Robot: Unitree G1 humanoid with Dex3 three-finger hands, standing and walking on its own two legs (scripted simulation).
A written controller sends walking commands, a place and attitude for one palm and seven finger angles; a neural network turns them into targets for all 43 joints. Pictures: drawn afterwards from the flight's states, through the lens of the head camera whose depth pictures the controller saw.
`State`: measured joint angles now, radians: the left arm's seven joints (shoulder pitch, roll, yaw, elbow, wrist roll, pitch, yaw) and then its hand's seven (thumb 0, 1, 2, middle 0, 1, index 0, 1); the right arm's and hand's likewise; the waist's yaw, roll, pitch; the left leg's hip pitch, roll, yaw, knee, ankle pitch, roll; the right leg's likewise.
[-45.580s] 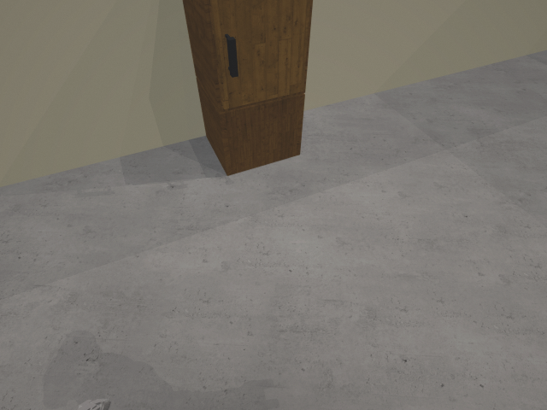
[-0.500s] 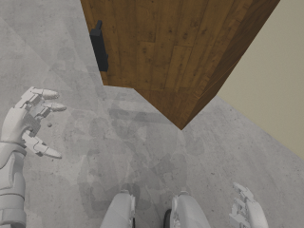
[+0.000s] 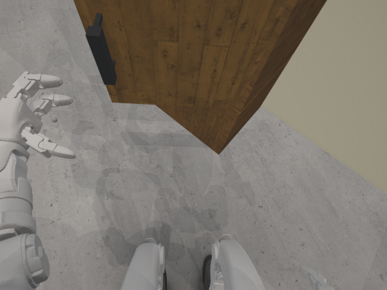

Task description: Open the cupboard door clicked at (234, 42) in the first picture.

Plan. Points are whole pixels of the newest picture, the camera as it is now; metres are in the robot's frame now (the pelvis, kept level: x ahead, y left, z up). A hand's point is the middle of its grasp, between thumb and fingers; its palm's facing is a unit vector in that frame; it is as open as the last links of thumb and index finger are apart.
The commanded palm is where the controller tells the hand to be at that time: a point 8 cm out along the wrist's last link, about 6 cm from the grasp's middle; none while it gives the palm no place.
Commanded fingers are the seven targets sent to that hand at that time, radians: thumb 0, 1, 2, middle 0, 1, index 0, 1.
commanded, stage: move the hooked fingers beside the handle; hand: left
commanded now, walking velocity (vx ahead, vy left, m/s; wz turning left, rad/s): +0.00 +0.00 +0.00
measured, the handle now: (104, 51) +0.62 +0.21 +0.02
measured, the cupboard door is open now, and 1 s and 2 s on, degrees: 40 39 39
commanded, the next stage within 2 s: slide the fingers in behind the handle in 1.56 s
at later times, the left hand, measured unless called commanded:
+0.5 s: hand (72, 80) +0.52 +0.26 +0.04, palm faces -0.01 -1.00 -0.03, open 13.9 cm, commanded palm +0.52 +0.29 +0.03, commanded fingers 0.00 -0.50 0.30 -0.30 -1.20 -0.30 -1.20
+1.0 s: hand (80, 64) +0.58 +0.26 +0.02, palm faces -0.01 -1.00 -0.03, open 13.9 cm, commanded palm +0.57 +0.27 +0.03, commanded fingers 0.00 -0.50 0.30 -0.30 -1.20 -0.30 -1.20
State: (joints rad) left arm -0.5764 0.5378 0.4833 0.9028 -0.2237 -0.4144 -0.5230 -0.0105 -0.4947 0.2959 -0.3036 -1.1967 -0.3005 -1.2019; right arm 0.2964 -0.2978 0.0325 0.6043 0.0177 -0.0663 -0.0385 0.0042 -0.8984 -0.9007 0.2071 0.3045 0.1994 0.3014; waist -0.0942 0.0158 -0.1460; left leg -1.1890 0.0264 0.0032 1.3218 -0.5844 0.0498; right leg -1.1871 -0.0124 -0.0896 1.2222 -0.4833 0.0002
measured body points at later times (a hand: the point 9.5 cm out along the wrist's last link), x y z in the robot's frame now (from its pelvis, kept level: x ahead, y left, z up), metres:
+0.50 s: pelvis -0.01 -0.01 -0.02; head +0.18 +0.03 +0.39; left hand +0.51 +0.31 +0.04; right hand +0.02 -0.28 -0.12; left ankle +0.01 +0.08 -0.62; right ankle +0.05 -0.13 -0.62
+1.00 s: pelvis +0.00 +0.00 -0.03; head +0.23 +0.04 +0.36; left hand +0.57 +0.31 +0.02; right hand -0.03 -0.26 -0.12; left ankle +0.01 +0.08 -0.62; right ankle +0.05 -0.13 -0.62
